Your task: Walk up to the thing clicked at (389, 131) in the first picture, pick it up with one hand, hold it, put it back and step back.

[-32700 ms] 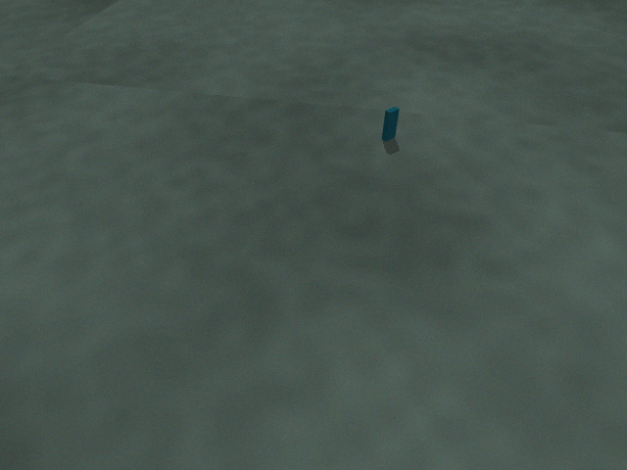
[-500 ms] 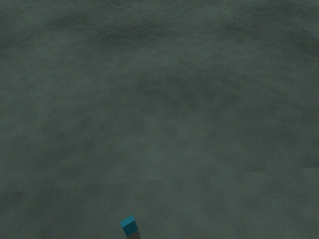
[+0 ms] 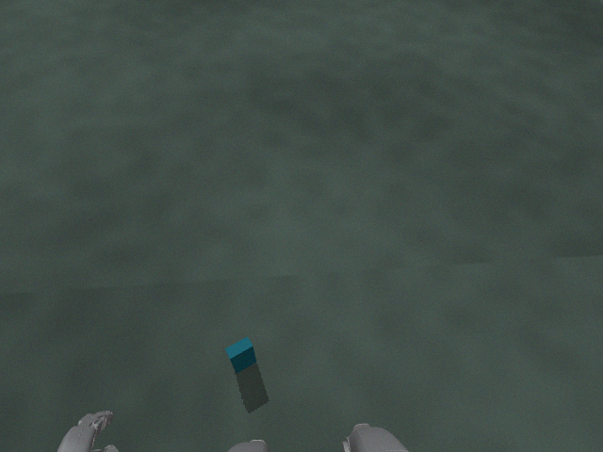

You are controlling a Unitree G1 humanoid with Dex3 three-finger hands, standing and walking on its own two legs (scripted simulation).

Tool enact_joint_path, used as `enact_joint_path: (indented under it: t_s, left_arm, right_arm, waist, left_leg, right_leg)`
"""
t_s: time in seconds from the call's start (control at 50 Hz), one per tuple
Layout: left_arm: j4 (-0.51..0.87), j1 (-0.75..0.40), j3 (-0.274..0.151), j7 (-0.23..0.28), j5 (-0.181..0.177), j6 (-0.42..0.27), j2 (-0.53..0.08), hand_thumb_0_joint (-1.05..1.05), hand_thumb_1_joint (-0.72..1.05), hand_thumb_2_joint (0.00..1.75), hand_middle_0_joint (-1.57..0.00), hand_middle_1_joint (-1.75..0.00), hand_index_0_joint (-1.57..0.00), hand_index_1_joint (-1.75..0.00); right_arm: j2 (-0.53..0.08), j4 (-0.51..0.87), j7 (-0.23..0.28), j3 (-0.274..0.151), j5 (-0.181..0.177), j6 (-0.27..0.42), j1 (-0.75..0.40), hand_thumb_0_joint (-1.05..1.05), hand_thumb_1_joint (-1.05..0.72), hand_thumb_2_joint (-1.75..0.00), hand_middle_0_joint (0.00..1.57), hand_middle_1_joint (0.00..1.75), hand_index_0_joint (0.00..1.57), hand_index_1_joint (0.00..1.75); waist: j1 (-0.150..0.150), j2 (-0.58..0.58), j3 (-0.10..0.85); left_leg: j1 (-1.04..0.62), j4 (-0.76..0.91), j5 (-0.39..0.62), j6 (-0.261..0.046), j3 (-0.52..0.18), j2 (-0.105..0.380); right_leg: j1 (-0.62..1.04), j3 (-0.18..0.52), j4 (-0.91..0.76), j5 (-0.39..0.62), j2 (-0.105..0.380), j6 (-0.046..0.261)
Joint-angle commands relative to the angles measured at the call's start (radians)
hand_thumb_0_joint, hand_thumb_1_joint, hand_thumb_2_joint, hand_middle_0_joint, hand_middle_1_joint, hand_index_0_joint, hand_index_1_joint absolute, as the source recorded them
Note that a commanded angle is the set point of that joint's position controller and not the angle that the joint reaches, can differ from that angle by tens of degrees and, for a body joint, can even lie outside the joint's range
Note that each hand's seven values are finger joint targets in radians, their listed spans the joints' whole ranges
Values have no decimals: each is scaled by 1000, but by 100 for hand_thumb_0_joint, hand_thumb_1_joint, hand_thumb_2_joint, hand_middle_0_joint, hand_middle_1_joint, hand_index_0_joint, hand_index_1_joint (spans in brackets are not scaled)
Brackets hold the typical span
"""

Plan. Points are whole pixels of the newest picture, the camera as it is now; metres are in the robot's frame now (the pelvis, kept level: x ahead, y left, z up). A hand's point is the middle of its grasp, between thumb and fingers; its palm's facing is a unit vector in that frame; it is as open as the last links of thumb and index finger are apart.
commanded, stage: step back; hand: left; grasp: from the side
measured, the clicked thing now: (241, 355) +0.41 +0.17 -0.67
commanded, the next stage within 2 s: none
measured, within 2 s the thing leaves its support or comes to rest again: neither
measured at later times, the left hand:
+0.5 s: hand out of the picture -0.03 +0.24 -0.14, palm faces -0.07 -0.91 -0.41, open 7.4 cm
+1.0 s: hand out of the picture -0.15 +0.26 -0.15, palm faces +0.03 -0.94 -0.34, open 7.4 cm
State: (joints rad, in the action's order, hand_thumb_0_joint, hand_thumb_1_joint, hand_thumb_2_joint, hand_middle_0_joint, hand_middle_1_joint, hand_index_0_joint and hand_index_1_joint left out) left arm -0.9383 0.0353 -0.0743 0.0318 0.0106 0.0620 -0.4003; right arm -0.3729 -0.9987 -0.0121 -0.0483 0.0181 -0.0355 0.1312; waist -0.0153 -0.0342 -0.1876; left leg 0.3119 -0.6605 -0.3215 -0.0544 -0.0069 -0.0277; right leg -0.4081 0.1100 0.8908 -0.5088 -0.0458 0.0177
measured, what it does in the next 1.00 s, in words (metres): walks backwards: right foot, then left foot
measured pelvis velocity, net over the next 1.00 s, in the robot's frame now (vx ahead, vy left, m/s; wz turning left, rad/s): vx -0.26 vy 0.00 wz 0.00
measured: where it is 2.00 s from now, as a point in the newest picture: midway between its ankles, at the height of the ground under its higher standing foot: outside the picture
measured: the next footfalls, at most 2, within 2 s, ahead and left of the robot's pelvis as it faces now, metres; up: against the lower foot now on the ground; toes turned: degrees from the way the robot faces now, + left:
right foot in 0.38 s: -0.08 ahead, -0.13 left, +0.00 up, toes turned -3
left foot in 0.78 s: -0.19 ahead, +0.11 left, +0.00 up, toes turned -1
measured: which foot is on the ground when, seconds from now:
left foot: down 0.00-0.42, up 0.44-0.76, down 0.78-1.00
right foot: up 0.00-0.36, down 0.38-0.82, up 0.84-1.00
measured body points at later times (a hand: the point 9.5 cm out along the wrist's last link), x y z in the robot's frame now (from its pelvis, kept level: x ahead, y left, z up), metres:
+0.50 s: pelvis -0.12 -0.02 +0.00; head -0.08 -0.05 +0.45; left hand -0.02 +0.29 -0.11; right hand -0.03 -0.34 -0.13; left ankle -0.05 +0.10 -0.67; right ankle -0.12 -0.12 -0.72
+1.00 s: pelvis -0.26 +0.00 +0.01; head -0.22 +0.03 +0.45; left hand -0.16 +0.31 -0.12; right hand -0.16 -0.31 -0.09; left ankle -0.23 +0.11 -0.72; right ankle -0.29 -0.15 -0.63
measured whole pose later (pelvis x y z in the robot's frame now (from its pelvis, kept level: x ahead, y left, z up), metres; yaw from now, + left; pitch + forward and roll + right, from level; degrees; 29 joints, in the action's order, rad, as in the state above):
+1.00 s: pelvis -0.26 +0.00 +0.01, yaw +0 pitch -2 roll -2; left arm -0.81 0.16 -0.09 0.01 0.01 0.07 -0.38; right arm -0.35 -0.87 0.01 -0.03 0.03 -0.03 0.17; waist 0.01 -0.04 -0.14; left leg 0.30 -0.59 -0.26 -0.03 -0.03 0.01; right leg -0.47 0.15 1.23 -0.48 -0.13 0.01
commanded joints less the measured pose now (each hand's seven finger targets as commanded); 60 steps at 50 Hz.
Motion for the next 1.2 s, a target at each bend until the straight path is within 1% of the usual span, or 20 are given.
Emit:
enact_joint_path:
  t_s: [0.0,0.04,0.2,0.3,0.34,0.36,0.38,0.4,0.42,0.5,0.62,0.68,0.76,0.8,0.82,0.84,0.9,1.06,1.14,1.18]
  left_arm:
    - [64,77,-26,13,-13,-6,-151,0,90,90,-20,-30,-20,-30]
    - [67,121,-31,7,-11,-7,-158,0,90,90,-20,-30,-20,-30]
    - [129,100,-43,0,2,-28,-151,0,90,90,-20,-30,-20,-30]
    - [95,200,-56,-22,8,-28,-156,0,90,90,-20,-30,-20,-30]
    - [60,303,-63,-28,11,-29,-143,0,90,90,-20,-30,-20,-30]
    - [61,322,-68,-27,21,-34,-164,0,90,90,-20,-30,-20,-30]
    - [89,273,-85,-27,35,-40,-226,0,90,90,-20,-30,-20,-30]
    - [135,169,-102,-28,29,-39,-311,0,90,90,-20,-30,-20,-30]
    - [181,92,-104,-21,39,-44,-335,0,90,90,-20,-30,-20,-30]
    - [214,-21,-76,-10,30,-54,-190,0,90,90,-20,-30,-20,-30]
    - [213,173,-70,3,30,-45,-161,0,90,90,-20,-30,-20,-30]
    - [229,161,-71,7,23,-37,-182,0,90,90,-20,-30,-20,-30]
    - [257,97,-57,-8,8,-18,-203,0,90,90,-20,-30,-20,-30]
    - [271,83,-43,-10,-2,-16,-137,0,90,90,-20,-30,-20,-30]
    - [272,11,-70,4,5,-16,-178,0,90,90,-20,-30,-20,-30]
    - [254,18,-71,6,15,-13,-190,0,90,90,-20,-30,-20,-30]
    - [196,137,-67,-6,-9,-10,-163,0,90,90,-20,-30,-20,-30]
    - [195,154,-52,-10,8,-35,-136,0,90,90,-20,-30,-20,-30]
    - [126,272,-57,-21,9,-40,-143,0,90,90,-20,-30,-20,-30]
    - [93,331,-67,-23,22,-45,-174,0,90,90,-20,-30,-20,-30]
  right_arm:
    - [-267,117,38,-70,23,26,-59,0,-90,-90,20,30,20,30]
    - [-232,144,43,-63,19,32,-58,0,-90,-90,20,30,20,30]
    - [-241,180,48,-76,5,27,48,0,-90,-90,20,30,20,30]
    - [-272,217,36,-79,9,17,-16,0,-90,-90,20,30,20,30]
    - [-272,228,31,-78,2,8,-76,0,-90,-90,20,30,20,30]
    - [-252,231,29,-73,-5,5,-81,0,-90,-90,20,30,20,30]
    - [-203,236,27,-61,-13,4,-70,0,-90,-90,20,30,20,30]
    - [-183,234,38,-60,-10,-1,-73,0,-90,-90,20,30,20,30]
    - [-220,215,44,-75,-2,-6,-50,0,-90,-90,20,30,20,30]
    - [-192,155,40,-51,-23,4,81,0,-90,-90,20,30,20,30]
    - [-183,198,52,-34,-12,22,41,0,-90,-90,20,30,20,30]
    - [-178,200,50,-37,-5,30,89,0,-90,-90,20,30,20,30]
    - [-205,152,37,-58,3,28,182,0,-90,-90,20,30,20,30]
    - [-329,182,31,-86,26,28,128,0,-90,-90,20,30,20,30]
    - [-397,202,27,-97,23,25,86,0,-90,-90,20,30,20,30]
    - [-359,205,33,-93,29,31,35,0,-90,-90,20,30,20,30]
    - [-246,232,45,-57,26,36,-60,0,-90,-90,20,30,20,30]
    - [-242,235,45,-72,12,28,53,0,-90,-90,20,30,20,30]
    - [-285,266,35,-79,9,3,-25,0,-90,-90,20,30,20,30]
    - [-262,269,31,-72,-4,-9,-55,0,-90,-90,20,30,20,30]
  waist:
    - [33,185,221]
    - [47,168,256]
    - [-31,153,258]
    - [3,188,278]
    - [59,182,291]
    - [71,114,286]
    - [52,-85,221]
    - [57,-227,139]
    - [53,-226,86]
    - [-38,-108,125]
    - [81,-123,228]
    - [67,-173,289]
    - [1,-98,281]
    - [3,242,249]
    - [-55,310,202]
    - [-29,240,146]
    - [58,132,135]
    - [-21,214,249]
    - [29,261,295]
    - [55,190,305]
  left_leg:
    - [-147,259,639,-133,-289,287]
    - [-219,222,611,-133,-226,242]
    - [-343,179,599,-214,-249,311]
    - [-128,228,315,-153,-229,289]
    - [-24,192,203,-98,-193,262]
    - [37,117,110,-48,-156,207]
    - [211,-51,-83,23,-88,69]
    - [219,-302,-258,65,-50,-91]
    - [142,-488,-274,75,-137,-67]
    - [175,-569,-91,61,-173,-135]
    - [266,-297,-207,89,-113,-55]
    - [155,-61,-188,61,-71,17]
    - [-111,219,146,25,-19,11]
    - [-162,304,280,-126,-449,327]
    - [42,362,306,-260,-564,439]
    - [108,362,284,-265,-539,428]
    - [17,283,411,-151,-238,264]
    - [-310,166,508,-211,-208,285]
    - [-139,149,346,-147,-189,270]
    - [2,94,173,-69,-160,208]
  right_leg:
    - [-70,116,307,-45,-50,22]
    - [-84,88,325,18,-53,4]
    - [-73,21,44,-16,1,-49]
    - [144,-68,-165,61,24,-11]
    - [270,-87,-352,207,33,24]
    - [285,4,-432,203,81,61]
    - [270,284,-525,171,242,128]
    - [71,434,-634,111,403,252]
    - [-95,513,-661,132,470,316]
    - [70,86,-524,508,218,135]
    - [467,119,-413,707,297,208]
    - [488,117,-348,816,323,200]
    - [219,54,-289,554,245,105]
    - [-65,-92,-40,55,11,11]
    - [-18,2,191,-167,-39,-12]
    - [-9,71,325,-135,-35,-4]
    - [-81,93,424,21,-72,8]
    - [-72,-8,17,-16,6,-62]
    - [174,-99,-321,145,24,-22]
    - [290,-64,-445,250,39,23]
